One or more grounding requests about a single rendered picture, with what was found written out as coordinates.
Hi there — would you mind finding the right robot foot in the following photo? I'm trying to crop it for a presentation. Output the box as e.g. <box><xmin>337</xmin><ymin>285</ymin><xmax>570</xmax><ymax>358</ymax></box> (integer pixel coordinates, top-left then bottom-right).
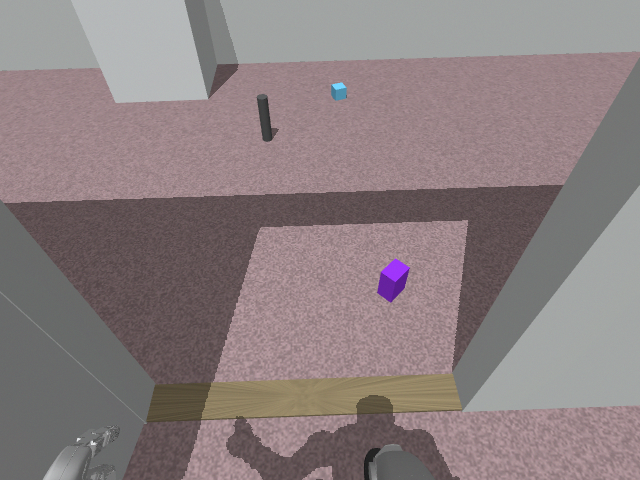
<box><xmin>364</xmin><ymin>448</ymin><xmax>381</xmax><ymax>480</ymax></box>

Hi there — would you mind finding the left robot hand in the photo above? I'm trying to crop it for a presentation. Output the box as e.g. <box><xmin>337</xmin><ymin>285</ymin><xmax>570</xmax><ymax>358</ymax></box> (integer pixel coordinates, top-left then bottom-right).
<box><xmin>43</xmin><ymin>425</ymin><xmax>121</xmax><ymax>480</ymax></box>

